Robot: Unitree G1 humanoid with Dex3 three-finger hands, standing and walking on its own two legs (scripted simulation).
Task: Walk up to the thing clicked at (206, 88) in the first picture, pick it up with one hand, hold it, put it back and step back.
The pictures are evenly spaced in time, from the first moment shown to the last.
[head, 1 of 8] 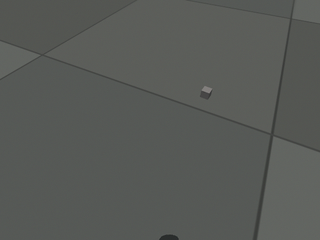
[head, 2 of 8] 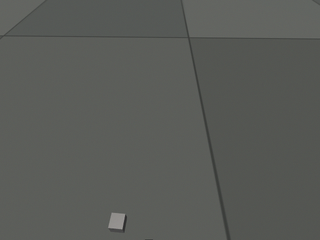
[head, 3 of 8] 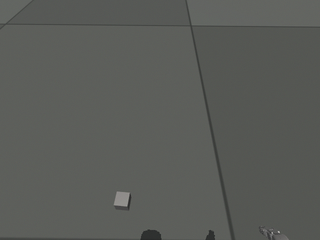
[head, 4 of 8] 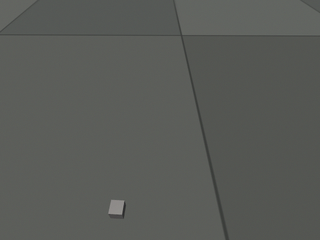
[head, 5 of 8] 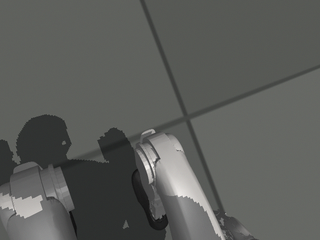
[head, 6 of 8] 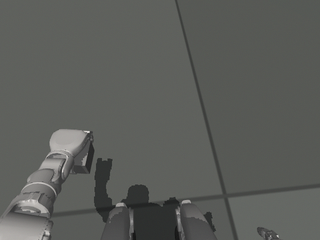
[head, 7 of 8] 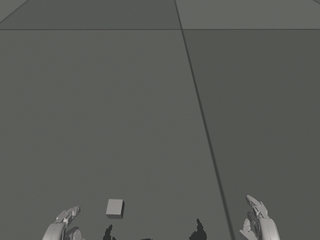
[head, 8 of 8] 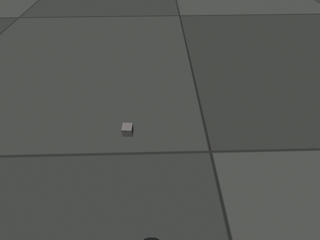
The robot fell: no
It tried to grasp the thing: yes
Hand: left
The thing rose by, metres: 0.66
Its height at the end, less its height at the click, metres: +0.00
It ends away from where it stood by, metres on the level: 0.01
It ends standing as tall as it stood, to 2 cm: yes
